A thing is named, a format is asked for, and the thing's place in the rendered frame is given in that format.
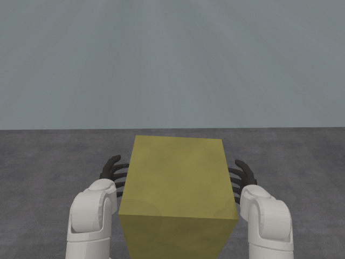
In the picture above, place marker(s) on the robot right hand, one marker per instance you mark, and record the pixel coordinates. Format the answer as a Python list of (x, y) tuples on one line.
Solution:
[(247, 178)]

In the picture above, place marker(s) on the robot left hand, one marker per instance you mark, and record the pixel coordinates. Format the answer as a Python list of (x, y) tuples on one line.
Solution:
[(109, 169)]

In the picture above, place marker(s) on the carton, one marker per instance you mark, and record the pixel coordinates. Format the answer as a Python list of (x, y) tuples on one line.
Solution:
[(178, 201)]

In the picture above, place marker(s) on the robot right forearm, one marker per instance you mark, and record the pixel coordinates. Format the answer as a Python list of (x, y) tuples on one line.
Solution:
[(270, 232)]

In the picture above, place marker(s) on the robot left forearm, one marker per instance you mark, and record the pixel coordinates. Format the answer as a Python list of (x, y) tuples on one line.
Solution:
[(90, 221)]

